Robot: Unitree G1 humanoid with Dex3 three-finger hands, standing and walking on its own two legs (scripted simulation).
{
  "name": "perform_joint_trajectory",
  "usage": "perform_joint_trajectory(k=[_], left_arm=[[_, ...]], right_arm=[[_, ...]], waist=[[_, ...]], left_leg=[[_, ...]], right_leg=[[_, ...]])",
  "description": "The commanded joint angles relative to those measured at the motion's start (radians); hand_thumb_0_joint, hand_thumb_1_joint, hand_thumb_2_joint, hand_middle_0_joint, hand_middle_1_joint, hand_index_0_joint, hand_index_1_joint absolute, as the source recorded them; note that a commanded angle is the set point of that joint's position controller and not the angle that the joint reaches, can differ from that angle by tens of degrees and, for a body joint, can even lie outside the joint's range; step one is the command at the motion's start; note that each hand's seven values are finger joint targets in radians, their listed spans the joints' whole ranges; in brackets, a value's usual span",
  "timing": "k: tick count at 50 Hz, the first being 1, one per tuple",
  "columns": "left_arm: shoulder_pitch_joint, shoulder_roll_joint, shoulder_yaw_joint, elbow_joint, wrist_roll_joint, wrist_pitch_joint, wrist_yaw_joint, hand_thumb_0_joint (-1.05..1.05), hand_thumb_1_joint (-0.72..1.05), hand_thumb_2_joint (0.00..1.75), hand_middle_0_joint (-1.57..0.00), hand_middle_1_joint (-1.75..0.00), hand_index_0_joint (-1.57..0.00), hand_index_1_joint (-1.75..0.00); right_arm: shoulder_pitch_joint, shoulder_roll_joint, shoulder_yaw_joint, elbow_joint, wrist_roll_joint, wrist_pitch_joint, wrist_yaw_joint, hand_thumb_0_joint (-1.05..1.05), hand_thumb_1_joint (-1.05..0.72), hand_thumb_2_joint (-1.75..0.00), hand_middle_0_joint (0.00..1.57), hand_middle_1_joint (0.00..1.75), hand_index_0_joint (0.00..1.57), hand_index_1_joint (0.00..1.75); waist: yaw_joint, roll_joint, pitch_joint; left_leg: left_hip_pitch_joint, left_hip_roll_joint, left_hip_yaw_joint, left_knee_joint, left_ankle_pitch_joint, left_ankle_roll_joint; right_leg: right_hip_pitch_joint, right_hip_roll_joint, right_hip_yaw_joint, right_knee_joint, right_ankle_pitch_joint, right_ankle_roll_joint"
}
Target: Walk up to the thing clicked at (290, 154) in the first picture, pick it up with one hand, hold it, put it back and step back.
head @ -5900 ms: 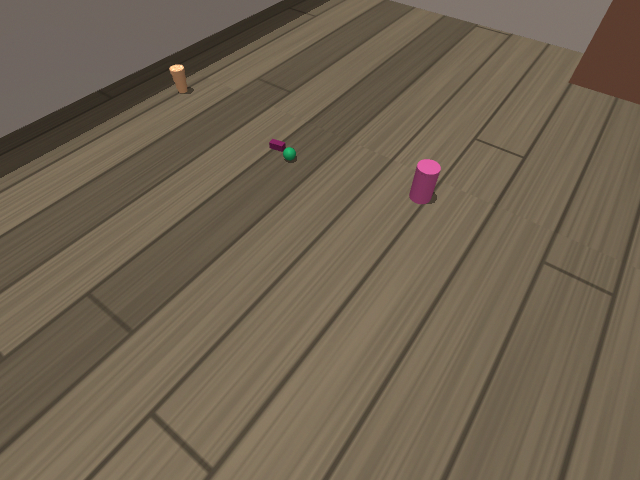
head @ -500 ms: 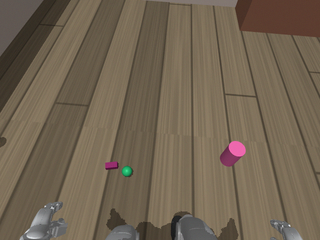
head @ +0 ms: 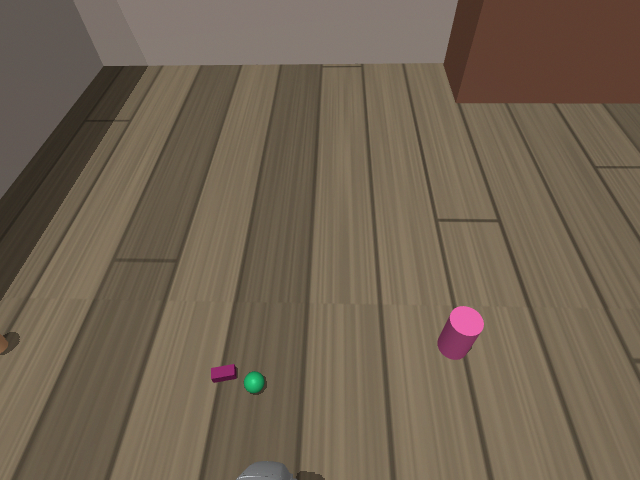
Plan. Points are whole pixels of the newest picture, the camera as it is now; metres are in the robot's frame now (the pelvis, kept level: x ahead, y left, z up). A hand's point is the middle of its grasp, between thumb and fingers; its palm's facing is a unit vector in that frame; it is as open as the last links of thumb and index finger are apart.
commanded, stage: walk up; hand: left
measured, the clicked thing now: (254, 382) +0.48 +0.23 -0.74
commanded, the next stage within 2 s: none
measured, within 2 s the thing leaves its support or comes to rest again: neither
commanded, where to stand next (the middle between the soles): +0.11 +0.00 m, yaw +3 degrees
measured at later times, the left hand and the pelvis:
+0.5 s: hand out of the picture +0.06 +0.28 -0.17, palm faces +0.01 -0.92 -0.40, open 7.3 cm; pelvis -0.01 +0.00 -0.03, yaw +1 degrees
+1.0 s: hand out of the picture +0.02 +0.28 -0.15, palm faces +0.07 -0.92 -0.39, open 7.3 cm; pelvis +0.00 +0.00 +0.00, yaw +6 degrees
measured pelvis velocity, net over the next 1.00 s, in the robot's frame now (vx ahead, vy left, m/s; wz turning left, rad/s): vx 0.00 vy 0.00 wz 0.10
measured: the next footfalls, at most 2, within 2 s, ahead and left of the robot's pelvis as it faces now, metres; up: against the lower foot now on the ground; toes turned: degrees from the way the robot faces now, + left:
left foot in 0.22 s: +0.17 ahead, +0.14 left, +0.00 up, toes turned +2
right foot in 0.52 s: +0.01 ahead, -0.11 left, +0.00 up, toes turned +0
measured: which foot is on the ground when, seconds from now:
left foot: up 0.00-0.20, down 0.22-0.54, up 0.56-0.84, down 0.86-1.00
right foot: down 0.00-0.26, up 0.28-0.50, down 0.52-0.88, up 0.90-1.00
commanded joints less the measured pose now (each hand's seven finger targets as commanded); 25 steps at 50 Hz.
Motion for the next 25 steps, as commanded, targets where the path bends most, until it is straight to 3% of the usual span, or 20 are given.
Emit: perform_joint_trajectory(k=[1, 2, 4, 5, 7, 9, 10, 11, 12, 13, 14, 16, 17, 19, 22, 23, 24, 25], left_arm=[[-0.029, 0.257, 0.054, -0.105, -0.013, -0.041, 0.031, 0.0, 0.9, 0.9, -0.2, -0.3, -0.2, -0.3], [-0.045, 0.249, 0.052, -0.112, -0.006, -0.04, 0.034, 0.0, 0.9, 0.9, -0.2, -0.3, -0.2, -0.3], [-0.071, 0.221, 0.036, -0.121, -0.007, -0.028, 0.041, 0.0, 0.9, 0.9, -0.2, -0.3, -0.2, -0.3], [-0.069, 0.217, 0.033, -0.118, -0.014, -0.02, 0.045, 0.0, 0.9, 0.9, -0.2, -0.3, -0.2, -0.3], [-0.093, 0.239, 0.031, -0.13, -0.026, 0.003, 0.049, 0.0, 0.9, 0.9, -0.2, -0.3, -0.2, -0.3], [-0.11, 0.244, 0.023, -0.13, -0.04, 0.026, 0.058, 0.0, 0.9, 0.9, -0.2, -0.3, -0.2, -0.3], [-0.108, 0.232, 0.018, -0.135, -0.045, 0.033, 0.063, 0.0, 0.9, 0.9, -0.2, -0.3, -0.2, -0.3], [-0.083, 0.205, 0.013, -0.139, -0.057, 0.036, 0.064, 0.0, 0.9, 0.9, -0.2, -0.3, -0.2, -0.3], [-0.033, 0.182, 0.014, -0.14, -0.072, 0.043, 0.07, 0.0, 0.9, 0.9, -0.2, -0.3, -0.2, -0.3], [-0.005, 0.188, 0.016, -0.113, -0.069, 0.067, 0.08, 0.0, 0.9, 0.9, -0.2, -0.3, -0.2, -0.3], [-0.009, 0.214, 0.019, -0.095, -0.06, 0.078, 0.083, 0.0, 0.9, 0.9, -0.2, -0.3, -0.2, -0.3], [0.018, 0.227, 0.028, -0.074, -0.058, 0.082, 0.079, 0.0, 0.9, 0.9, -0.2, -0.3, -0.2, -0.3], [0.034, 0.226, 0.028, -0.058, -0.056, 0.078, 0.076, 0.0, 0.9, 0.9, -0.2, -0.3, -0.2, -0.3], [0.043, 0.213, 0.034, -0.047, -0.048, 0.071, 0.067, 0.0, 0.9, 0.9, -0.2, -0.3, -0.2, -0.3], [0.063, 0.201, 0.046, -0.045, -0.026, 0.062, 0.056, 0.0, 0.9, 0.9, -0.2, -0.3, -0.2, -0.3], [0.092, 0.19, 0.048, -0.032, -0.019, 0.059, 0.054, 0.0, 0.9, 0.9, -0.2, -0.3, -0.2, -0.3], [0.12, 0.188, 0.055, -0.019, -0.013, 0.056, 0.054, 0.0, 0.9, 0.9, -0.2, -0.3, -0.2, -0.3], [0.119, 0.195, 0.061, -0.025, 0.003, 0.049, 0.054, 0.0, 0.9, 0.9, -0.2, -0.3, -0.2, -0.3]], right_arm=[[-0.015, -0.169, -0.044, -0.087, 0.005, -0.047, -0.001, 0.0, -0.9, -0.9, 0.2, 0.3, 0.2, 0.3], [-0.011, -0.149, -0.039, -0.083, 0.004, -0.04, -0.001, 0.0, -0.9, -0.9, 0.2, 0.3, 0.2, 0.3], [-0.035, -0.111, -0.027, -0.079, 0.01, -0.032, -0.008, 0.0, -0.9, -0.9, 0.2, 0.3, 0.2, 0.3], [-0.06, -0.105, -0.021, -0.08, 0.016, -0.034, -0.01, 0.0, -0.9, -0.9, 0.2, 0.3, 0.2, 0.3], [-0.072, -0.12, -0.021, -0.08, 0.017, -0.032, -0.017, 0.0, -0.9, -0.9, 0.2, 0.3, 0.2, 0.3], [-0.067, -0.129, -0.027, -0.07, 0.013, -0.027, -0.024, 0.0, -0.9, -0.9, 0.2, 0.3, 0.2, 0.3], [-0.049, -0.163, -0.038, -0.07, 0.006, -0.028, -0.029, 0.0, -0.9, -0.9, 0.2, 0.3, 0.2, 0.3], [-0.038, -0.224, -0.055, -0.077, -0.002, -0.027, -0.035, 0.0, -0.9, -0.9, 0.2, 0.3, 0.2, 0.3], [-0.022, -0.273, -0.068, -0.098, -0.001, -0.028, -0.039, 0.0, -0.9, -0.9, 0.2, 0.3, 0.2, 0.3], [-0.051, -0.267, -0.064, -0.107, 0.02, -0.029, -0.04, 0.0, -0.9, -0.9, 0.2, 0.3, 0.2, 0.3], [-0.09, -0.247, -0.068, -0.112, 0.02, -0.018, -0.042, 0.0, -0.9, -0.9, 0.2, 0.3, 0.2, 0.3], [-0.196, -0.211, -0.058, -0.158, 0.006, 0.002, -0.046, 0.0, -0.9, -0.9, 0.2, 0.3, 0.2, 0.3], [-0.232, -0.201, -0.056, -0.174, 0.0, 0.008, -0.046, 0.0, -0.9, -0.9, 0.2, 0.3, 0.2, 0.3], [-0.247, -0.19, -0.054, -0.185, -0.017, 0.017, -0.036, 0.0, -0.9, -0.9, 0.2, 0.3, 0.2, 0.3], [-0.218, -0.211, -0.066, -0.189, -0.026, 0.024, -0.028, 0.0, -0.9, -0.9, 0.2, 0.3, 0.2, 0.3], [-0.228, -0.211, -0.067, -0.189, -0.022, 0.028, -0.03, 0.0, -0.9, -0.9, 0.2, 0.3, 0.2, 0.3], [-0.231, -0.207, -0.065, -0.192, -0.015, 0.034, -0.03, 0.0, -0.9, -0.9, 0.2, 0.3, 0.2, 0.3], [-0.208, -0.174, -0.053, -0.185, -0.007, 0.038, -0.031, 0.0, -0.9, -0.9, 0.2, 0.3, 0.2, 0.3]], waist=[[0.006, -0.163, 0.057], [0.001, -0.19, 0.065], [0.0, -0.206, 0.057], [0.016, -0.23, 0.039], [0.013, -0.259, -0.009], [-0.016, -0.209, -0.023], [-0.034, -0.142, -0.054], [-0.044, -0.01, -0.105], [-0.046, 0.112, -0.199], [-0.036, 0.157, -0.257], [-0.024, 0.101, -0.236], [0.004, 0.099, -0.173], [0.018, 0.129, -0.136], [0.008, 0.141, -0.112], [-0.007, 0.158, -0.152], [0.012, 0.15, -0.165], [0.027, 0.116, -0.177], [0.028, 0.067, -0.163]], left_leg=[[-0.195, 0.019, -0.054, -0.009, 0.098, -0.033], [-0.164, 0.017, -0.033, -0.05, 0.095, -0.041], [-0.001, 0.018, 0.011, -0.182, 0.154, -0.037], [0.021, 0.014, 0.059, -0.236, 0.203, -0.034], [0.062, -0.001, 0.114, -0.281, 0.248, -0.021], [0.153, -0.02, 0.131, -0.395, 0.358, 0.0], [0.212, -0.005, 0.098, -0.427, 0.573, 0.019], [0.279, 0.106, -0.005, -0.44, 0.879, 0.065], [0.318, 0.284, -0.252, -0.511, 1.059, 0.186], [0.267, 0.36, -0.358, -0.528, 1.024, 0.264], [0.178, 0.33, -0.328, -0.556, 0.759, 0.25], [0.093, 0.252, -0.184, -0.586, 0.412, 0.187], [0.037, 0.239, -0.15, -0.588, 0.324, 0.183], [-0.004, 0.21, -0.138, -0.609, 0.146, 0.189], [0.027, 0.236, -0.191, -0.592, 0.07, 0.182], [0.01, 0.237, -0.197, -0.557, 0.112, 0.165], [-0.018, 0.21, -0.16, -0.508, 0.134, 0.137], [-0.084, 0.182, -0.143, -0.431, 0.119, 0.097]], right_leg=[[0.031, -0.26, 0.2, -0.234, 0.284, -0.165], [-0.001, -0.256, 0.151, -0.205, 0.423, -0.171], [-0.122, -0.226, 0.043, -0.132, 0.661, -0.135], [-0.097, -0.211, 0.031, -0.094, 0.73, -0.121], [-0.084, -0.22, 0.051, -0.013, 0.779, -0.116], [-0.139, -0.195, 0.037, 0.109, 0.698, -0.089], [-0.159, -0.164, 0.04, 0.183, 0.618, -0.056], [-0.2, -0.091, 0.027, 0.312, 0.471, -0.017], [-0.221, 0.034, 0.017, 0.547, 0.073, 0.022], [-0.188, 0.045, 0.104, 0.675, -0.356, 0.009], [-0.186, 0.029, 0.152, 0.748, -0.347, -0.003], [-0.243, 0.013, 0.136, 0.756, -0.276, -0.011], [-0.241, 0.003, 0.105, 0.724, -0.252, -0.007], [-0.227, -0.009, 0.051, 0.603, -0.238, 0.006], [-0.176, -0.022, 0.003, 0.341, -0.212, 0.022], [-0.118, -0.027, 0.007, 0.211, -0.145, 0.011], [-0.064, -0.005, -0.021, 0.112, -0.065, 0.003], [-0.028, -0.013, 0.028, 0.046, -0.052, -0.009]])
